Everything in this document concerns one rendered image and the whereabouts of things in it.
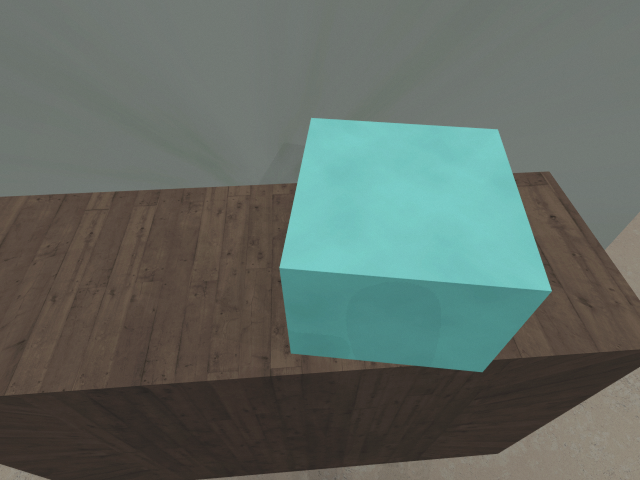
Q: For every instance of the carton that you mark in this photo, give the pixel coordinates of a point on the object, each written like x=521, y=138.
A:
x=408, y=244

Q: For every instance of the pedestal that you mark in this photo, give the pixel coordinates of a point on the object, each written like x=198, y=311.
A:
x=143, y=336

